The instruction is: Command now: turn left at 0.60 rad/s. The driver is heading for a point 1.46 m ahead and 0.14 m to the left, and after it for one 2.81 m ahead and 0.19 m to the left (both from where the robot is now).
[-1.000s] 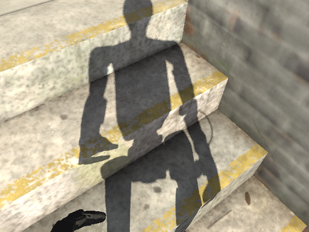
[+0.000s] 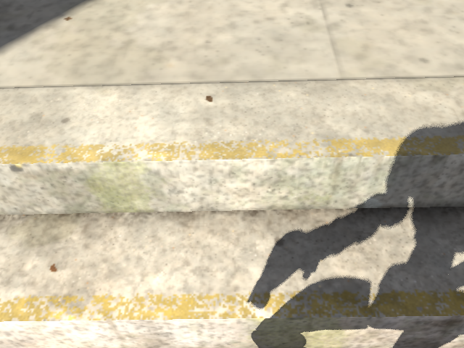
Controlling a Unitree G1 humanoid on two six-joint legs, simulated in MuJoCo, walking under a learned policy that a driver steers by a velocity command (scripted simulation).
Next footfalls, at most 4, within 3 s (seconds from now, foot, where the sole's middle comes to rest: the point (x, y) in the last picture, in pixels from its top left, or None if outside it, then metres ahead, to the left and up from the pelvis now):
0.24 left None -0.01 0.16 -0.78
0.76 right None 0.06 -0.11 -0.78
2.10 left None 0.05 0.17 -0.78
2.44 right None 0.29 0.13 -0.59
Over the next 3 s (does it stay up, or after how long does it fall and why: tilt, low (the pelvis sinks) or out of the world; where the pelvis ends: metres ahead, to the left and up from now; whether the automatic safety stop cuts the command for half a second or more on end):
stays up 0.44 0.27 0.24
